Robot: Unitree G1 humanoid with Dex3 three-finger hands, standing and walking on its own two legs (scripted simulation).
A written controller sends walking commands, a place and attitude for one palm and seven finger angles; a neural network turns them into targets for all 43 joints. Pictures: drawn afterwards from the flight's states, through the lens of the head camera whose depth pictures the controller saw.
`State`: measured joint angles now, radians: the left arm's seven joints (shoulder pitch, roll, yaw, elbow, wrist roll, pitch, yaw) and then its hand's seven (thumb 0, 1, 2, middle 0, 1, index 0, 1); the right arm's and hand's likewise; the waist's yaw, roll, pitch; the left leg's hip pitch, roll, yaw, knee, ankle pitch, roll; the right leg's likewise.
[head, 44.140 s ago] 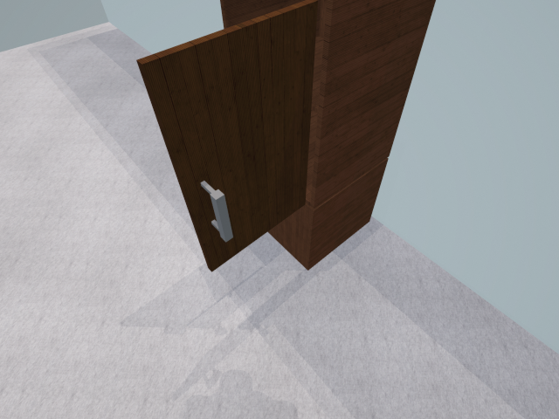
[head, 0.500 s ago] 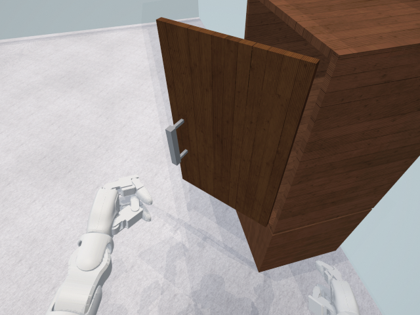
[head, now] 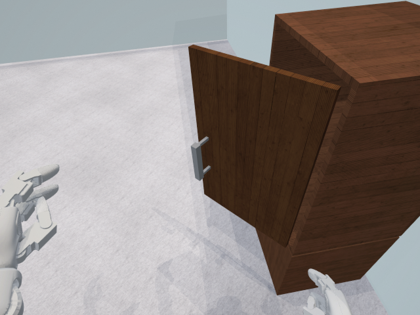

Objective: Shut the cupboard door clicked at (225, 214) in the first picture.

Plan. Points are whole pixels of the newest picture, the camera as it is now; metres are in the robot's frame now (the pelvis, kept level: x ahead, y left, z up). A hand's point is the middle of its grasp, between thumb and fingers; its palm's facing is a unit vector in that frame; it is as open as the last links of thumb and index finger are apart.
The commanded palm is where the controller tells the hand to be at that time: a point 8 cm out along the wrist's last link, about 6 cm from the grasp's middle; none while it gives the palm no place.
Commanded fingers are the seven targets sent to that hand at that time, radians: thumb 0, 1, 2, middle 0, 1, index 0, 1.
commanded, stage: draw the hand back to the body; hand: left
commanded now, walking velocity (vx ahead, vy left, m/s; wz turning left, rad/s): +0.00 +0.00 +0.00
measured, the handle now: (202, 158) +0.60 +0.11 -0.10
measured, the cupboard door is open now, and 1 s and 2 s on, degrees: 41 41 41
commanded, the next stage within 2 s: step back with the hand held close in 0.38 s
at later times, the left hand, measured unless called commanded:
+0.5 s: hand (50, 233) +0.18 +0.25 +0.16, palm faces +0.44 -0.80 -0.41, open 7.4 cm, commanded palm +0.13 +0.29 +0.17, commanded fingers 0.00 0.90 0.90 -0.20 -0.30 -0.20 -0.30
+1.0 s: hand (28, 241) +0.17 +0.28 +0.15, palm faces +0.36 -0.78 -0.51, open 7.4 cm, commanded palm +0.11 +0.32 +0.17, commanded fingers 0.00 0.90 0.90 -0.20 -0.30 -0.20 -0.30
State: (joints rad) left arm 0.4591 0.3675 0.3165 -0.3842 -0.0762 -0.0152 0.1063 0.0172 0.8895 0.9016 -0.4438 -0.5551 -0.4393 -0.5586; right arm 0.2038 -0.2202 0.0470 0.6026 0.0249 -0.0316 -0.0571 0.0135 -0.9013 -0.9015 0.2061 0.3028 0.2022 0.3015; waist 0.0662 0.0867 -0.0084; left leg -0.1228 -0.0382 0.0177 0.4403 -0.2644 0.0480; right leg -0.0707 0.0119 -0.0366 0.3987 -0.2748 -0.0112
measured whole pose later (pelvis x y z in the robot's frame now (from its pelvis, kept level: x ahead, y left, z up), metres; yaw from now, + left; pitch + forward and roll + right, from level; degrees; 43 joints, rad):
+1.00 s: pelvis -0.04 +0.02 -0.01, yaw -2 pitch +1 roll -1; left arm 0.57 0.45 0.42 -0.46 -0.07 -0.15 0.13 0.01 0.88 0.90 -0.22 -0.30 -0.21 -0.30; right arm 0.18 -0.24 0.00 0.54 0.03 0.04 -0.09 0.01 -0.90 -0.90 0.21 0.30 0.20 0.30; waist -0.01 0.04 -0.01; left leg -0.33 -0.04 0.06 0.55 -0.25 0.08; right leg -0.29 0.00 0.00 0.51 -0.24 0.02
